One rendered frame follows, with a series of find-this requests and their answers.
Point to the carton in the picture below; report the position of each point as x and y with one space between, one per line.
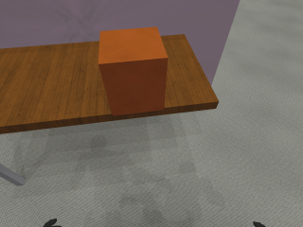
133 64

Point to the table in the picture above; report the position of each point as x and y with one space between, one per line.
60 85

